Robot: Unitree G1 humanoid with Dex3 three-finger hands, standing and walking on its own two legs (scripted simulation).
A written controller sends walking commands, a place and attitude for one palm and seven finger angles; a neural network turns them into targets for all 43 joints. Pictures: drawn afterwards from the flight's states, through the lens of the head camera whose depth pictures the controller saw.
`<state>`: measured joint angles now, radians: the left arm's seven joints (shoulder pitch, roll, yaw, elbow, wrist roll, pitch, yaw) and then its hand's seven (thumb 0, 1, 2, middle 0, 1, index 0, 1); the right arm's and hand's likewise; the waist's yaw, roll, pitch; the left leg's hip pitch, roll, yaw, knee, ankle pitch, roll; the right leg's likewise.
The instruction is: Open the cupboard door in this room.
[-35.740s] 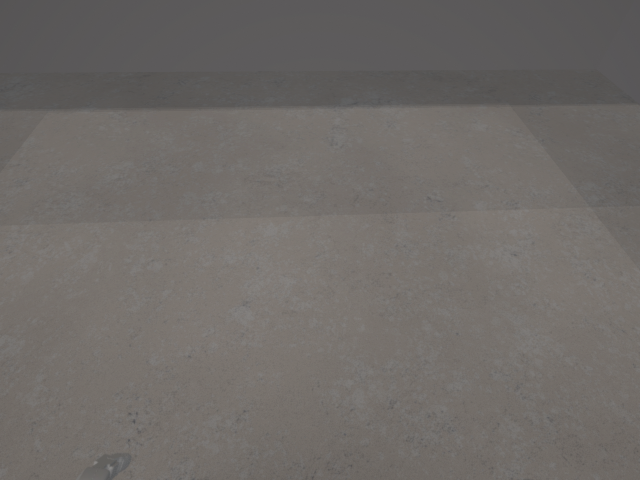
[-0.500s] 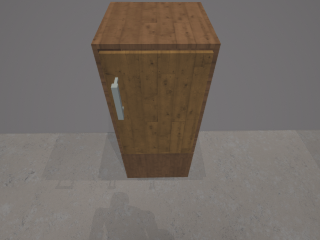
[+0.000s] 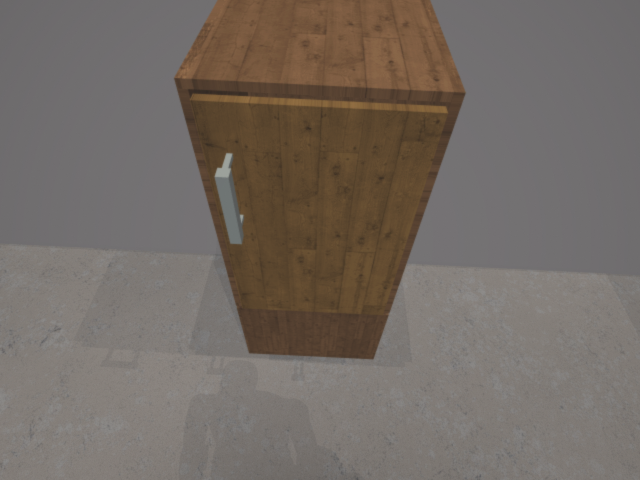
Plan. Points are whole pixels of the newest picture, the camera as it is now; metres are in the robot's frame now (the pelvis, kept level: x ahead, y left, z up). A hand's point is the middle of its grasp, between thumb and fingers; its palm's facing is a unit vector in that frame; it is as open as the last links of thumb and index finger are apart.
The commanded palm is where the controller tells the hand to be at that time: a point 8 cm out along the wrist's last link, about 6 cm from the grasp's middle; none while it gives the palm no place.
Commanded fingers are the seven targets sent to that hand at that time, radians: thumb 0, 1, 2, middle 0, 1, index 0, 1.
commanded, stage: come to a stop and stand still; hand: left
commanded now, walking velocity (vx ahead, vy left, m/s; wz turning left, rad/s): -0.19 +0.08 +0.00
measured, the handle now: (232, 200) +0.53 +0.19 +0.00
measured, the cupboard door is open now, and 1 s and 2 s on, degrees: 0 0 0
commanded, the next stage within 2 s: look again from close up in 1.60 s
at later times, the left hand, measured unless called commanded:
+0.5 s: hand out of the picture +0.02 +0.21 -0.18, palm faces -0.01 -0.97 -0.26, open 7.4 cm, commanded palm none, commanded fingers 0.00 0.90 0.90 -0.20 -0.30 -0.20 -0.30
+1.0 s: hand out of the picture -0.09 +0.24 -0.17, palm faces +0.01 -0.98 -0.19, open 7.4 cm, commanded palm none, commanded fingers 0.00 0.90 0.90 -0.20 -0.30 -0.20 -0.30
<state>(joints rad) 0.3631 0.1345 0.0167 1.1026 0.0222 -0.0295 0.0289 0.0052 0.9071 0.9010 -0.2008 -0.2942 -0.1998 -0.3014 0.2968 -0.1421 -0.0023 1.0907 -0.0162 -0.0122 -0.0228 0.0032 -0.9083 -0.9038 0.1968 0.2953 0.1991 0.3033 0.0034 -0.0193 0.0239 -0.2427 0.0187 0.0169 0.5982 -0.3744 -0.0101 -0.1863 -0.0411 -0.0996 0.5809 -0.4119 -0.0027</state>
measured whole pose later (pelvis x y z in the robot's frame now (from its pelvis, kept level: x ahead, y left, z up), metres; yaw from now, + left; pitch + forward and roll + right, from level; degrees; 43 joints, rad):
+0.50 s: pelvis -0.04 +0.01 -0.01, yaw -2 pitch -3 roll +0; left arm 0.28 0.20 0.01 0.93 0.02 0.00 0.06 0.01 0.91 0.90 -0.20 -0.29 -0.20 -0.30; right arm 0.17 -0.19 -0.03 0.90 -0.01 -0.01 0.00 0.00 -0.91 -0.90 0.20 0.30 0.20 0.30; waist -0.01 -0.01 0.08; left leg -0.31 -0.04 0.06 0.67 -0.28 0.06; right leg -0.26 -0.05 -0.04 0.76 -0.46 0.00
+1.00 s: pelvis -0.13 +0.06 +0.01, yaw -1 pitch -1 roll -2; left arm 0.31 0.17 0.02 0.98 0.02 0.03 0.02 0.01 0.91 0.90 -0.20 -0.29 -0.20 -0.30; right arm 0.35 -0.19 -0.02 1.04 -0.03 0.04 -0.01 0.01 -0.91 -0.90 0.20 0.30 0.20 0.30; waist -0.02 0.02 -0.01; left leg -0.37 -0.07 0.06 0.41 -0.05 0.12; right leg -0.28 0.01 -0.04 0.81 -0.48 -0.05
